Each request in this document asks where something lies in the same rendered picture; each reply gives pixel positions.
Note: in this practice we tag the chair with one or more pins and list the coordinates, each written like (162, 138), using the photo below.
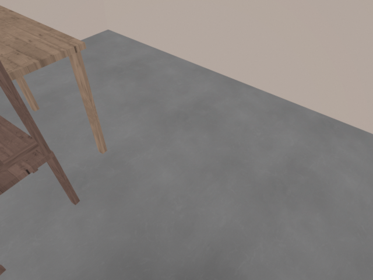
(20, 153)

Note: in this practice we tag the table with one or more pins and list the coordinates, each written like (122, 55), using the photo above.
(27, 45)

